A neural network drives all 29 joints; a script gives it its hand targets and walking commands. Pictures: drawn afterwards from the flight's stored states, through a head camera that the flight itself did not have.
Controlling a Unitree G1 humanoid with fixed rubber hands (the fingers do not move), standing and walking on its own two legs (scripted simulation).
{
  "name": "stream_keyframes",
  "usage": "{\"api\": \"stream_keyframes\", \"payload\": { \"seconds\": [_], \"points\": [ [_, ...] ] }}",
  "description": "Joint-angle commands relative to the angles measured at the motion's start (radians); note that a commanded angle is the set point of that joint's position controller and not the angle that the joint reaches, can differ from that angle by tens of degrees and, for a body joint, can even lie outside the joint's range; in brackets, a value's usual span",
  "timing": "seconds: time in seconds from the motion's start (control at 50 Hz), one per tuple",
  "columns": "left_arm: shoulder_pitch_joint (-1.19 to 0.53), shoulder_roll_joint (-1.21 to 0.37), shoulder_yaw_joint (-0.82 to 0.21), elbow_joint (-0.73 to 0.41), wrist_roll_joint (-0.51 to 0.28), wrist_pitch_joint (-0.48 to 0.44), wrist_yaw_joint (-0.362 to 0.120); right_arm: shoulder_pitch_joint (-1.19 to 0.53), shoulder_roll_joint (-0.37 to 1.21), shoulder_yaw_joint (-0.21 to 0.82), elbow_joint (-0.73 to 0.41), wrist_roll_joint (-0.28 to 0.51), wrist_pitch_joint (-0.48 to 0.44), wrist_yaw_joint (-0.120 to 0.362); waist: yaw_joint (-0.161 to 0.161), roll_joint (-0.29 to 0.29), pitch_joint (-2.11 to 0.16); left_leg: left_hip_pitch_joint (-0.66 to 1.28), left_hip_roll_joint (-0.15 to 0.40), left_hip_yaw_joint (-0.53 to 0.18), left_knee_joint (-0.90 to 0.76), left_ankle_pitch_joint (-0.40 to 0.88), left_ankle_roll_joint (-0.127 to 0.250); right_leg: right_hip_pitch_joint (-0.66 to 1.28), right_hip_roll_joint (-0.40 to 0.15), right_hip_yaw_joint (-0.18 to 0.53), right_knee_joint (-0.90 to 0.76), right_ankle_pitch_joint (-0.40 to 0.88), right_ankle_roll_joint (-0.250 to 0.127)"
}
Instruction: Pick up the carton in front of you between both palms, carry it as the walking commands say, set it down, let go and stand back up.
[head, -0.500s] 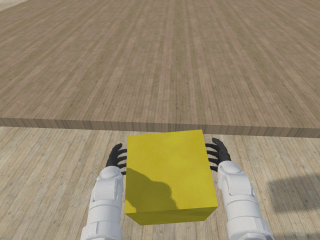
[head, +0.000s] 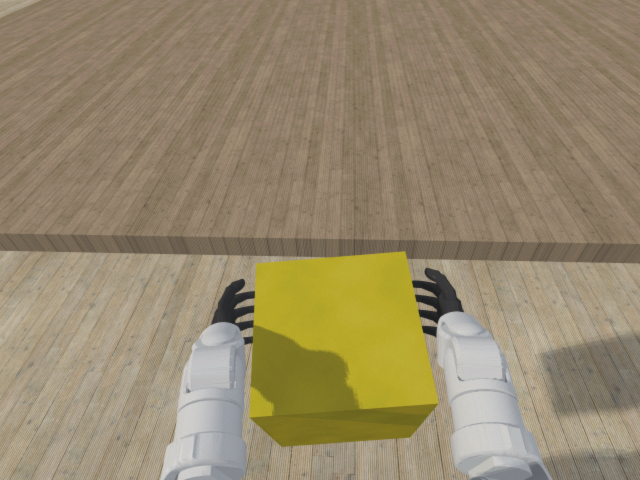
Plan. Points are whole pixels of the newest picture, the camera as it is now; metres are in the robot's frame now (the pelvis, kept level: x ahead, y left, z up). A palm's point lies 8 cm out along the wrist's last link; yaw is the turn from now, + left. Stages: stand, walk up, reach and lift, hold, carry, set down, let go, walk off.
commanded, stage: reach and lift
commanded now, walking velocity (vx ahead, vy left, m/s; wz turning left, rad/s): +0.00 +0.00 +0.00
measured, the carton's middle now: (338, 356) +0.31 +0.00 -0.06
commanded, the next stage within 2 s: hold in 0.50 s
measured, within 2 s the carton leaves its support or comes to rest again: neither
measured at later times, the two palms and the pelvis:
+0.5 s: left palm (223, 326) +0.30 +0.15 +0.05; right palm (449, 309) +0.31 -0.15 +0.05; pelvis +0.01 -0.01 +0.00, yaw +1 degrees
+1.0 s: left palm (216, 328) +0.29 +0.15 +0.06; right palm (449, 310) +0.30 -0.14 +0.07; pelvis +0.00 +0.00 +0.00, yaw +1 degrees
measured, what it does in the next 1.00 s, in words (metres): stands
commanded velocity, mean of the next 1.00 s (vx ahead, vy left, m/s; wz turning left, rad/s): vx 0.00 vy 0.00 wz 0.00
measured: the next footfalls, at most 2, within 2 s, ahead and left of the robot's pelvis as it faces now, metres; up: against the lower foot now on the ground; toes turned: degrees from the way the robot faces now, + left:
right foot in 1.70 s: +0.19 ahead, -0.08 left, +0.00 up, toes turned -5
left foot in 2.00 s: +0.48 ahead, +0.16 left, +0.00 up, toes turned +14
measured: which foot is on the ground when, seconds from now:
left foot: down 0.00-1.00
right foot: down 0.00-1.00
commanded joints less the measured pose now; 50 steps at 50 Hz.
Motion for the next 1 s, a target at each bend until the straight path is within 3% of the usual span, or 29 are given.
{"api": "stream_keyframes", "payload": {
  "seconds": [0.0,0.02,0.08,0.1,0.16,0.18,0.22,0.24,0.26,0.28,0.32,0.4,0.42,0.46,0.48,0.5,0.52,0.56,0.58,0.6,0.64,0.8,0.82,0.86,0.88,0.92,0.94,0.96,0.98],
  "points": [
    [-0.506,-0.966,-0.524,-0.046,-0.275,-0.032,-0.248,-0.445,0.949,0.553,0.002,0.237,-0.008,0.254,0.003,-0.005,-0.263,0.084,-0.056,-0.024,-0.048,0.1,-0.001,0.05,0.075,-0.011,-0.05,0.095,-0.011],
    [-0.544,-0.965,-0.504,-0.056,-0.266,-0.035,-0.253,-0.501,0.94,0.539,-0.01,0.221,-0.006,0.255,0.035,-0.026,-0.285,0.066,-0.049,-0.029,-0.071,0.068,0.006,0.079,0.074,-0.033,-0.035,0.061,-0.011],
    [-0.477,-0.922,-0.529,-0.017,-0.242,0.0,-0.265,-0.429,0.971,0.527,0.012,0.236,0.008,0.244,-0.007,-0.008,-0.277,0.071,-0.073,-0.019,-0.049,0.182,0.002,0.095,0.07,-0.001,-0.046,0.191,-0.006],
    [-0.451,-0.92,-0.461,0.017,-0.241,0.001,-0.265,-0.41,0.903,0.483,0.033,0.202,0.028,0.242,-0.004,-0.003,-0.211,0.033,-0.069,-0.019,-0.058,0.123,-0.005,0.074,0.067,-0.004,-0.063,0.13,-0.018],
    [-0.454,-0.902,-0.494,-0.026,-0.242,0.017,-0.268,-0.378,0.928,0.452,0.047,0.196,0.033,0.243,-0.02,-0.015,-0.174,0.071,-0.068,-0.029,-0.074,0.118,-0.003,0.058,0.062,-0.008,-0.071,0.129,-0.009],
    [-0.425,-0.875,-0.478,-0.034,-0.231,0.014,-0.273,-0.392,0.936,0.496,-0.027,0.208,0.038,0.24,0.024,0.0,-0.162,0.002,-0.075,-0.03,-0.081,0.11,-0.009,0.125,0.061,-0.011,-0.075,0.134,-0.008],
    [-0.47,-0.886,-0.507,-0.062,-0.248,0.015,-0.272,-0.393,0.957,0.507,-0.007,0.23,0.045,0.242,-0.008,0.006,-0.191,0.076,-0.07,-0.032,-0.081,0.182,-0.001,0.079,0.065,-0.003,-0.073,0.199,-0.002],
    [-0.489,-0.901,-0.536,-0.139,-0.256,0.0,-0.275,-0.396,1.005,0.536,-0.023,0.238,0.04,0.24,0.034,-0.04,-0.254,0.047,-0.077,-0.036,-0.067,0.205,0.002,0.178,0.067,-0.018,-0.054,0.226,0.01],
    [-0.494,-0.905,-0.569,-0.119,-0.284,0.0,-0.273,-0.399,0.966,0.515,-0.039,0.235,0.041,0.241,-0.04,-0.028,-0.259,0.061,-0.074,-0.023,-0.064,0.221,-0.014,0.157,0.067,-0.005,-0.067,0.209,0.005],
    [-0.479,-0.889,-0.529,-0.112,-0.263,0.007,-0.262,-0.4,0.945,0.539,-0.015,0.253,0.042,0.239,0.017,0.011,-0.216,0.087,-0.067,-0.029,-0.052,0.202,0.001,0.099,0.046,0.001,-0.073,0.21,0.002],
    [-0.426,-0.91,-0.546,-0.132,-0.276,0.01,-0.263,-0.408,0.947,0.543,-0.103,0.258,0.04,0.235,-0.008,-0.038,-0.261,0.083,-0.069,-0.031,-0.071,0.235,0.001,0.131,0.068,-0.013,-0.063,0.247,0.001],
    [-0.432,-0.898,-0.552,-0.158,-0.264,0.02,-0.255,-0.404,0.946,0.565,-0.101,0.27,0.045,0.231,0.025,-0.008,-0.258,0.056,-0.07,-0.032,-0.066,0.194,0.004,0.186,0.059,-0.01,-0.067,0.22,0.0],
    [-0.391,-0.908,-0.57,-0.138,-0.281,0.033,-0.255,-0.344,0.925,0.553,-0.107,0.255,0.063,0.228,-0.007,-0.028,-0.225,0.075,-0.064,-0.037,-0.076,0.209,-0.002,0.174,0.071,-0.007,-0.075,0.224,-0.003],
    [-0.388,-0.861,-0.546,-0.187,-0.248,0.032,-0.252,-0.383,0.948,0.591,-0.125,0.269,0.069,0.225,0.04,-0.029,-0.221,0.084,-0.07,-0.028,-0.082,0.244,0.003,0.157,0.062,-0.007,-0.081,0.253,0.009],
    [-0.418,-0.894,-0.563,-0.204,-0.287,0.04,-0.245,-0.336,0.943,0.578,-0.095,0.271,0.079,0.227,0.006,-0.005,-0.218,0.092,-0.075,-0.034,-0.066,0.234,-0.004,0.152,0.062,0.002,-0.071,0.261,0.01],
    [-0.393,-0.892,-0.502,-0.102,-0.252,0.058,-0.245,-0.363,0.886,0.54,-0.075,0.239,0.081,0.229,0.024,0.008,-0.175,0.051,-0.075,-0.029,-0.083,0.204,-0.006,0.152,0.062,-0.01,-0.086,0.205,0.001],
    [-0.374,-0.886,-0.554,-0.167,-0.265,0.06,-0.246,-0.351,0.893,0.554,-0.109,0.265,0.089,0.226,-0.021,-0.015,-0.171,0.084,-0.074,-0.031,-0.087,0.193,-0.007,0.141,0.053,0.002,-0.102,0.225,0.001],
    [-0.433,-0.873,-0.619,-0.262,-0.301,0.066,-0.253,-0.355,0.899,0.577,-0.152,0.285,0.093,0.221,-0.005,0.011,-0.236,0.108,-0.073,-0.031,-0.09,0.226,-0.01,0.15,0.061,-0.016,-0.102,0.209,0.0],
    [-0.41,-0.905,-0.621,-0.223,-0.315,0.074,-0.249,-0.372,0.933,0.62,-0.177,0.303,0.095,0.224,0.004,0.018,-0.245,0.123,-0.067,-0.036,-0.098,0.23,-0.01,0.179,0.073,-0.018,-0.098,0.223,0.004],
    [-0.403,-0.894,-0.638,-0.236,-0.324,0.088,-0.247,-0.332,0.902,0.603,-0.181,0.285,0.113,0.221,-0.028,0.015,-0.215,0.124,-0.06,-0.049,-0.093,0.259,-0.02,0.168,0.064,-0.01,-0.106,0.249,-0.003],
    [-0.425,-0.888,-0.579,-0.191,-0.292,0.1,-0.249,-0.377,0.872,0.562,-0.127,0.255,0.126,0.225,-0.043,-0.028,-0.164,0.126,-0.064,-0.043,-0.092,0.172,-0.012,0.121,0.07,-0.019,-0.11,0.133,0.0],
    [-0.456,-0.9,-0.523,-0.165,-0.28,0.1,-0.246,-0.435,0.893,0.544,-0.111,0.261,0.129,0.25,-0.005,-0.01,-0.141,0.095,-0.064,-0.043,-0.108,0.074,-0.006,0.111,0.061,-0.026,-0.103,0.067,-0.009],
    [-0.448,-0.895,-0.494,-0.127,-0.244,0.099,-0.247,-0.463,0.902,0.532,-0.078,0.264,0.126,0.25,0.022,-0.01,-0.128,0.062,-0.064,-0.037,-0.106,0.08,0.0,0.118,0.06,-0.019,-0.098,0.072,-0.001],
    [-0.547,-0.932,-0.545,-0.156,-0.294,0.08,-0.254,-0.5,0.909,0.546,-0.093,0.281,0.102,0.255,-0.004,0.015,-0.18,0.078,-0.053,-0.03,-0.093,0.04,-0.005,0.128,0.061,-0.028,-0.097,0.011,-0.016],
    [-0.486,-0.921,-0.539,-0.128,-0.269,0.086,-0.251,-0.498,0.916,0.56,-0.088,0.282,0.093,0.268,0.025,0.023,-0.166,0.102,-0.045,-0.04,-0.111,0.033,0.002,0.077,0.06,-0.025,-0.093,0.002,-0.017],
    [-0.524,-0.918,-0.555,-0.143,-0.285,0.077,-0.253,-0.487,0.906,0.559,-0.079,0.278,0.096,0.26,-0.002,0.024,-0.223,0.132,-0.054,-0.034,-0.096,0.147,-0.005,0.097,0.068,-0.019,-0.088,0.113,-0.003],
    [-0.51,-0.958,-0.541,-0.164,-0.283,0.079,-0.255,-0.489,0.918,0.567,-0.097,0.27,0.094,0.257,0.02,0.021,-0.226,0.077,-0.064,-0.031,-0.093,0.152,-0.011,0.128,0.065,-0.026,-0.092,0.109,-0.007],
    [-0.527,-0.929,-0.572,-0.159,-0.282,0.085,-0.255,-0.421,0.932,0.549,-0.061,0.254,0.103,0.254,-0.039,-0.012,-0.211,0.144,-0.06,-0.03,-0.083,0.141,-0.013,0.101,0.07,-0.003,-0.098,0.135,-0.005],
    [-0.467,-0.92,-0.525,-0.102,-0.272,0.104,-0.253,-0.441,0.876,0.507,-0.055,0.241,0.108,0.256,-0.019,0.004,-0.167,0.095,-0.053,-0.033,-0.097,0.072,-0.008,0.101,0.066,-0.011,-0.097,0.043,-0.014]
  ]
}}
